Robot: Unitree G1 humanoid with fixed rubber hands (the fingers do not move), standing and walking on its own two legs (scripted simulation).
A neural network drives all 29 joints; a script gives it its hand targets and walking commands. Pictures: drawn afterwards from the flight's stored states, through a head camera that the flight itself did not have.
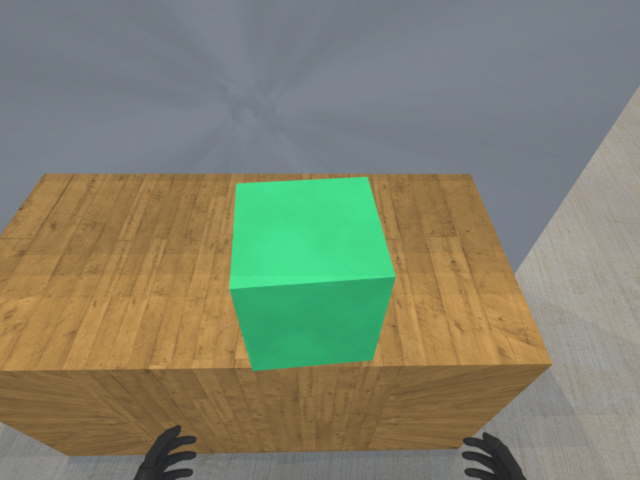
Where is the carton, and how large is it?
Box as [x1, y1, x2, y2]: [229, 177, 395, 370]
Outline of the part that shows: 367,177 236,184 229,288 252,370 372,359 395,276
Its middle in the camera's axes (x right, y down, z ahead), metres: -0.02 +0.06 +0.65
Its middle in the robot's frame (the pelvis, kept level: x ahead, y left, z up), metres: +0.45 +0.06 -0.06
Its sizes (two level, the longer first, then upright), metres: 0.210 0.200 0.250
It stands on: a pedestal, 0.59 m high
